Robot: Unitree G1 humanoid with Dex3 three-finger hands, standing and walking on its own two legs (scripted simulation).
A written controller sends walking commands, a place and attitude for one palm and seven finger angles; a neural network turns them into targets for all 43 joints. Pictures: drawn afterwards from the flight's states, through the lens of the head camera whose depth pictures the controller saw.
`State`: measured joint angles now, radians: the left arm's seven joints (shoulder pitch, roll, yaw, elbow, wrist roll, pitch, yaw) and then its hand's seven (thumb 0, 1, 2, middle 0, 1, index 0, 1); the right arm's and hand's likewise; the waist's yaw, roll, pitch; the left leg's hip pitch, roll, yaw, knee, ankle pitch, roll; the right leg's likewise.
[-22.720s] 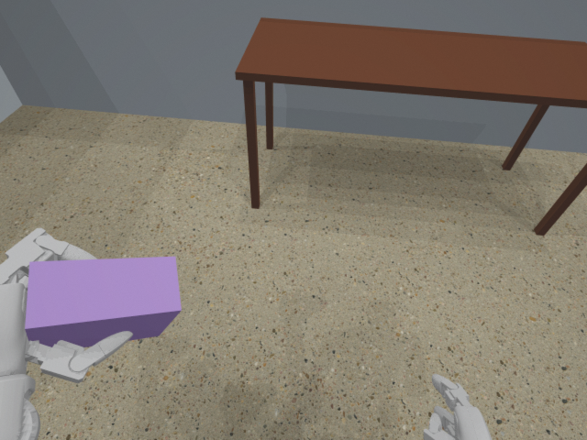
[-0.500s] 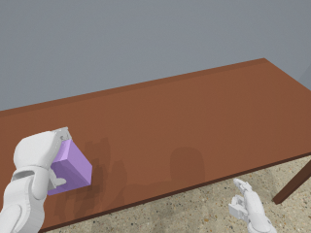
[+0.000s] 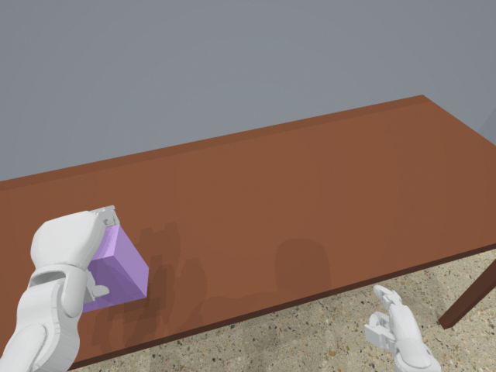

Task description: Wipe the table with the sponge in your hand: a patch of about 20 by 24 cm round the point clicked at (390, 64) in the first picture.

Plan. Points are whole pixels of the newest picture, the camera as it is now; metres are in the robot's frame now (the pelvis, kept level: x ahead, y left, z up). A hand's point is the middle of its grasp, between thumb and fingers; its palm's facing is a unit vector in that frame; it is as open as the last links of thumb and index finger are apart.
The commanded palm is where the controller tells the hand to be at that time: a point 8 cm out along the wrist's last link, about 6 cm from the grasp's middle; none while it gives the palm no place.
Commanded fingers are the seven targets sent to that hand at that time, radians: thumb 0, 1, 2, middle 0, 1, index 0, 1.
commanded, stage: move the sponge above the wiping area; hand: left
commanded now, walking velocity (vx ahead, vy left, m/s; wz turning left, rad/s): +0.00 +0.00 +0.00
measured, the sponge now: (105, 277) +0.22 +0.29 +0.04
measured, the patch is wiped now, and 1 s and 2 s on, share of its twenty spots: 0.00 0.00 0.00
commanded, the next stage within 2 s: none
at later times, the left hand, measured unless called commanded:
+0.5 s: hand (103, 256) +0.24 +0.28 +0.08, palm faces -0.01 -0.09 -1.00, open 10.1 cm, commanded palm +0.21 +0.28 +0.15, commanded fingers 0.00 0.10 1.30 -1.20 -1.60 -1.20 -1.60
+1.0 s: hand (105, 257) +0.25 +0.29 +0.06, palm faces -0.04 -0.10 -0.99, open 10.1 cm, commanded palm +0.22 +0.28 +0.13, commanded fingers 0.00 0.10 1.30 -1.20 -1.60 -1.20 -1.60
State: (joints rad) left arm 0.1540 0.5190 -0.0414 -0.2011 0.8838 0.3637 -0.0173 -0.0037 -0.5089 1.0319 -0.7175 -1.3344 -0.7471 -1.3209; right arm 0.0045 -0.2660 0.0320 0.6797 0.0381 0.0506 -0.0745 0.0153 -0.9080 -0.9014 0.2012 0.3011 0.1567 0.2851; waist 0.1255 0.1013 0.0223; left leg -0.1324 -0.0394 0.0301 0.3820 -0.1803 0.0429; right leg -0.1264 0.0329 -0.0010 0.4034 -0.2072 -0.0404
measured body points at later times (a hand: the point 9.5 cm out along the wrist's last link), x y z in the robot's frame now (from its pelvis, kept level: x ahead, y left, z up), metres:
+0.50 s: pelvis +0.01 -0.01 +0.00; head +0.00 -0.05 +0.45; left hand +0.23 +0.28 +0.14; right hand +0.26 -0.21 -0.08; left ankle +0.02 +0.09 -0.74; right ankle +0.01 -0.10 -0.74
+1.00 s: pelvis +0.02 -0.01 +0.00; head +0.01 -0.04 +0.45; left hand +0.24 +0.29 +0.12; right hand +0.26 -0.21 -0.08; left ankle +0.02 +0.09 -0.74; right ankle +0.01 -0.10 -0.74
